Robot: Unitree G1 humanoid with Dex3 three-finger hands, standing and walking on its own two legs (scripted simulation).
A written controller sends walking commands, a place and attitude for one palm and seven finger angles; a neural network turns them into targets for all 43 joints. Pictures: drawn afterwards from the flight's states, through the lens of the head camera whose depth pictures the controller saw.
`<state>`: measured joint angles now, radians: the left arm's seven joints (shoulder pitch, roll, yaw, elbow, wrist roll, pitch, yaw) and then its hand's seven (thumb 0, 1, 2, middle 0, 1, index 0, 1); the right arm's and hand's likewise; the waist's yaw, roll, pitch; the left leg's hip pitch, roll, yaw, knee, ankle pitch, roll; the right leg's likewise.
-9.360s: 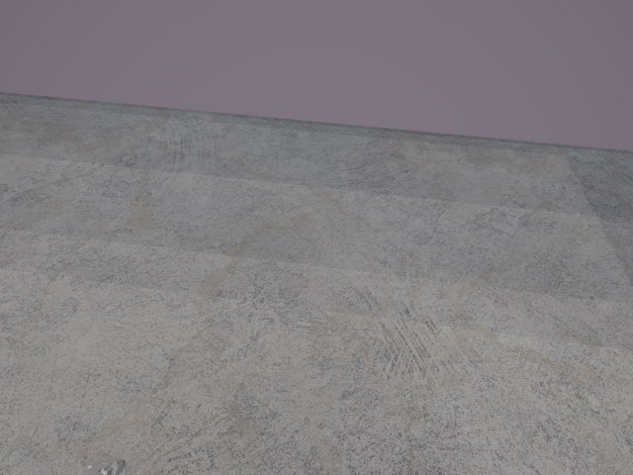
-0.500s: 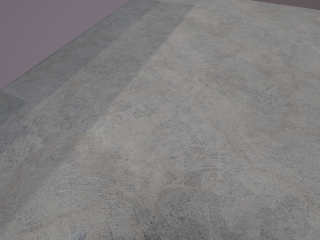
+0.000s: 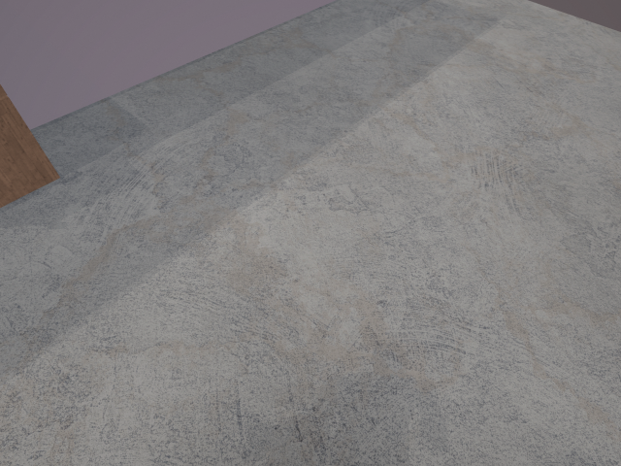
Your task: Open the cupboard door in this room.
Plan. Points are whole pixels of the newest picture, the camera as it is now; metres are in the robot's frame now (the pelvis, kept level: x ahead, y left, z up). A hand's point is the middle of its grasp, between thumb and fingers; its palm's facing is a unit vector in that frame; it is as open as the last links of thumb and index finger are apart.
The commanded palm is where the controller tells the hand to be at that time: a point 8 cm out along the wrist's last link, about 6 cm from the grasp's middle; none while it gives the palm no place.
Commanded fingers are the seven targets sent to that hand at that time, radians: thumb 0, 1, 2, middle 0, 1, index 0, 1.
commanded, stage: turn or walk to find it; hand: left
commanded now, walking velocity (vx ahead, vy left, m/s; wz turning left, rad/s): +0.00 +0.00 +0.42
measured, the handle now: out of the picture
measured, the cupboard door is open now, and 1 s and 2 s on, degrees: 0 0 0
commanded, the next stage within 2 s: stand and wait in 0.86 s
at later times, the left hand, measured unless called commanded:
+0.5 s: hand out of the picture +0.05 +0.16 -0.13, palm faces +0.22 -0.93 -0.28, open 7.4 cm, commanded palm none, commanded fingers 0.00 0.90 0.90 -0.20 -0.30 -0.20 -0.30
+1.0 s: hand out of the picture -0.13 +0.19 -0.17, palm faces +0.48 -0.84 -0.26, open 7.4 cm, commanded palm none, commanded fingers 0.00 0.90 0.90 -0.20 -0.30 -0.20 -0.30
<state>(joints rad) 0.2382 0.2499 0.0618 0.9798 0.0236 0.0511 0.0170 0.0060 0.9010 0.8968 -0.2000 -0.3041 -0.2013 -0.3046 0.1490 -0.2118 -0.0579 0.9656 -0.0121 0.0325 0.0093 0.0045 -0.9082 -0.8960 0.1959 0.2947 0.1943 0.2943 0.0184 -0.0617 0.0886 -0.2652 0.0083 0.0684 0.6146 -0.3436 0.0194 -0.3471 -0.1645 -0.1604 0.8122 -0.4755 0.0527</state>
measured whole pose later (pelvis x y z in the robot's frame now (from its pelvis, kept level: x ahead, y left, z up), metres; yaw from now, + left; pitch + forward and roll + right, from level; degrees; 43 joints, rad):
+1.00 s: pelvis -0.05 -0.02 +0.01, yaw +25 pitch -1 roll +0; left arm 0.25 0.26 0.06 1.02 0.02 0.06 0.02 0.01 0.91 0.90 -0.20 -0.30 -0.20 -0.30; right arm 0.14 -0.18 -0.03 0.97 -0.02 0.02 -0.01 0.00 -0.91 -0.90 0.20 0.29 0.20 0.29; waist 0.03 -0.05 0.06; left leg -0.21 0.00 0.06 0.54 -0.31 0.02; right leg -0.42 -0.11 -0.09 1.01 -0.46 0.06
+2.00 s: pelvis -0.08 -0.04 +0.01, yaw +33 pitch +0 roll +0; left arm 0.26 0.16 0.04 1.08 0.02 0.02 0.03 0.00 0.90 0.90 -0.20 -0.30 -0.20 -0.30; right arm 0.27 -0.15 -0.04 1.08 -0.01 0.04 -0.01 0.01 -0.92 -0.90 0.20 0.30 0.20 0.29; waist 0.01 0.01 0.04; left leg -0.27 0.00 -0.01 0.57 -0.30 0.00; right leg -0.29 -0.10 -0.19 0.55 -0.25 0.01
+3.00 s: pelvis -0.09 -0.10 +0.00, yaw +61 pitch +0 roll +0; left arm 0.33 0.23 0.05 1.03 0.03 0.02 0.01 0.01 0.90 0.90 -0.20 -0.30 -0.20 -0.30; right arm 0.08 -0.23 -0.04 0.96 0.00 0.04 0.01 0.00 -0.91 -0.90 0.20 0.29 0.19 0.29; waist 0.05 -0.03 0.09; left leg -0.22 0.01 0.07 0.57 -0.34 -0.01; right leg -0.27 -0.15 -0.28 0.65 -0.34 0.00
